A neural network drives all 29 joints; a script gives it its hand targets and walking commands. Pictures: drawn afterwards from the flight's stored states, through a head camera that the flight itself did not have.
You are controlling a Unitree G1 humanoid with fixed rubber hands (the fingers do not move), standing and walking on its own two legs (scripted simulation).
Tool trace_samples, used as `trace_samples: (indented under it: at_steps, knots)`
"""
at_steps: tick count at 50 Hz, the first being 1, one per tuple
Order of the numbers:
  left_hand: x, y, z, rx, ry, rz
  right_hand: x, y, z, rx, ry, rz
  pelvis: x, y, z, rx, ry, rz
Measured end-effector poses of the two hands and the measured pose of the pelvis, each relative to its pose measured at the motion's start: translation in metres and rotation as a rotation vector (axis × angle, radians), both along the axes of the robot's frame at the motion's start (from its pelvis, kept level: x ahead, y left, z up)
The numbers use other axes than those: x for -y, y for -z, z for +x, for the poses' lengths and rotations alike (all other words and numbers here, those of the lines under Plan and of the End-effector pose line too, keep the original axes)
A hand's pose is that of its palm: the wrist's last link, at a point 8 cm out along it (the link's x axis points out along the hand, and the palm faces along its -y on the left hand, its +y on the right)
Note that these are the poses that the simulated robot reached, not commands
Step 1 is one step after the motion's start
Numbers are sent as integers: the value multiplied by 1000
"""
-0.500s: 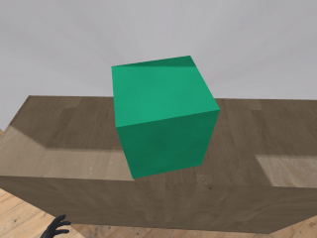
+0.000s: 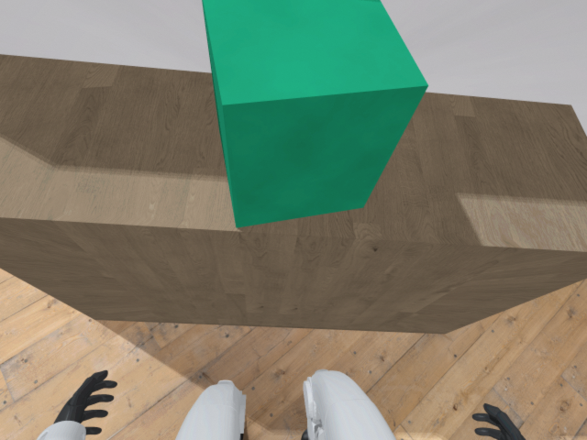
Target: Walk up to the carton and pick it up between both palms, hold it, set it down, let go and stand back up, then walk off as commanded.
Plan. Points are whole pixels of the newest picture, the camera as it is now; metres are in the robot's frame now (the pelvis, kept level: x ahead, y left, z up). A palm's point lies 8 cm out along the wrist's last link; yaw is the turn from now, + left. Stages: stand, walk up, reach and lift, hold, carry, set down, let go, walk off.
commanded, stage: walk off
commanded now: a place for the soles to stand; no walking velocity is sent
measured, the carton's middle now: (295, 113) +0.51 +0.01 +0.09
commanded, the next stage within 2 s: stand in 1.92 s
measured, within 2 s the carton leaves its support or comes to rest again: neither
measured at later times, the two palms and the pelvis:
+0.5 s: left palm out of the picture -0.03 +0.28 -0.08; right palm out of the picture -0.03 -0.34 -0.12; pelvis -0.14 -0.03 +0.00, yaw -1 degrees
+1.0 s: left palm out of the picture -0.17 +0.27 -0.10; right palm out of the picture -0.20 -0.35 -0.10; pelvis -0.24 -0.04 +0.01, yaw -2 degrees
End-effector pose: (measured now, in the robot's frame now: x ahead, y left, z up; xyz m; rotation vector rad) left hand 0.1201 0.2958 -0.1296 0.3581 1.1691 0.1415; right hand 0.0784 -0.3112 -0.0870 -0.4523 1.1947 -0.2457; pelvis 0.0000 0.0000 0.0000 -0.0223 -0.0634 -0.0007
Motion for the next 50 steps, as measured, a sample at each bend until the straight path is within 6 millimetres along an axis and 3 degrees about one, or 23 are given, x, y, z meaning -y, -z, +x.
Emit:
trace_samples:
  at_steps: [9,15,20,25,33,37,43,46,50]
  knots:
    - [23,-12,-74,-51,2,55,26,23,-15,73,1,73,34,7,-48,3,25,36]
    - [18,-43,-115,-23,-44,126,27,30,-32,84,-25,121,42,-1,-77,11,24,44]
    - [15,-53,-136,29,-39,148,27,34,-59,94,-38,128,40,0,-107,19,23,43]
    - [11,-48,-150,87,-25,121,26,33,-106,68,-35,103,33,4,-138,30,19,36]
    - [12,-21,-169,135,22,35,24,17,-232,-38,50,31,16,10,-190,63,6,11]
    - [21,-15,-191,119,39,3,31,2,-268,-57,82,0,19,4,-208,50,11,3]
    - [31,-8,-239,40,37,-1,44,-1,-284,2,93,4,33,3,-227,18,42,7]
    - [34,-17,-264,19,9,6,46,2,-285,15,98,37,38,-3,-235,20,37,8]
    - [23,-34,-286,27,-30,44,38,9,-278,41,77,80,36,-8,-241,9,35,7]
